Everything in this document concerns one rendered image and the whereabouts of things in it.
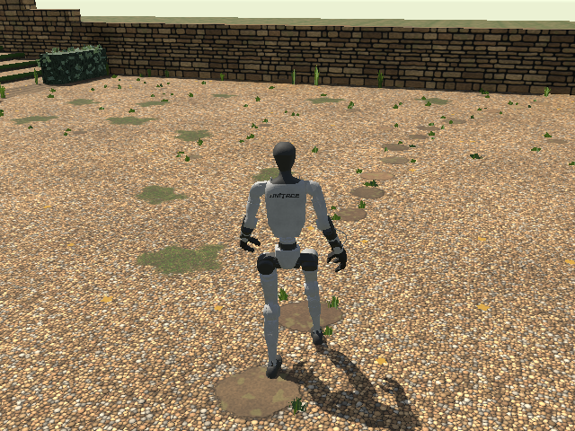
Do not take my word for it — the robot left forearm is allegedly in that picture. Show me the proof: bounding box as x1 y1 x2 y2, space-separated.
240 215 253 242

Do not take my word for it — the right robot hand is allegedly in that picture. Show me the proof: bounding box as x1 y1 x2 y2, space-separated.
327 245 347 272

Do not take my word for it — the robot right forearm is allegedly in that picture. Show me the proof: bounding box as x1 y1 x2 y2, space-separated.
323 216 343 254

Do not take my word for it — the humanoid robot head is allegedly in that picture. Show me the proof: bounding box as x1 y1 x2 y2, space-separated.
270 142 301 184

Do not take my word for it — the robot right foot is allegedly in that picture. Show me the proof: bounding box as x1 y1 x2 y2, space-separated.
311 326 323 345

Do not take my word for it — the left robot upper arm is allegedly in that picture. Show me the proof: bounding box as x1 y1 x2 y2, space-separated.
243 180 267 229

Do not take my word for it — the right robot upper arm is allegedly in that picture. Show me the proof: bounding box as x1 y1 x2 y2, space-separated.
304 180 331 231

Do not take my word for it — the left robot hand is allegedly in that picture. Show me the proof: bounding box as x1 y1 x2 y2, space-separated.
240 237 261 252

